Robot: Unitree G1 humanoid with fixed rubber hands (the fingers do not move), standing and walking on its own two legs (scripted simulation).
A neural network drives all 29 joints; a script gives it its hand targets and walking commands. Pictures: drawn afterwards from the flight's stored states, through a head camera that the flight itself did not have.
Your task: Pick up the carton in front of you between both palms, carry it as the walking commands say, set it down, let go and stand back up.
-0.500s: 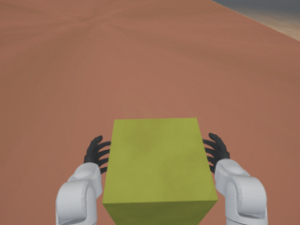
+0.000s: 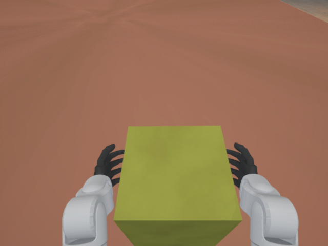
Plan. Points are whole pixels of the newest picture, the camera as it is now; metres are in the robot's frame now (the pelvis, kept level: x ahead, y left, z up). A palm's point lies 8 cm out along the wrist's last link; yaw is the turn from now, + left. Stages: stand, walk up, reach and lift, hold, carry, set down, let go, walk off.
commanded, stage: carry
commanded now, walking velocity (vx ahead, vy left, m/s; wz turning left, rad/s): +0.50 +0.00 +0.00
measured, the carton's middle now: (174, 190) +0.25 +0.00 +0.03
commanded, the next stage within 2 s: none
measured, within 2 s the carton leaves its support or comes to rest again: neither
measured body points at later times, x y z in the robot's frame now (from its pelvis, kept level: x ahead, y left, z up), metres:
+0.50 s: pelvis +0.33 +0.02 +0.00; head +0.32 +0.03 +0.45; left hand +0.58 +0.16 +0.09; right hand +0.58 -0.14 +0.10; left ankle +0.21 +0.11 -0.74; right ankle +0.48 -0.13 -0.71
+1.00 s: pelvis +0.65 -0.02 +0.00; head +0.65 -0.03 +0.45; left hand +0.91 +0.13 +0.10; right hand +0.90 -0.18 +0.09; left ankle +0.78 +0.10 -0.71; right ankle +0.55 -0.10 -0.74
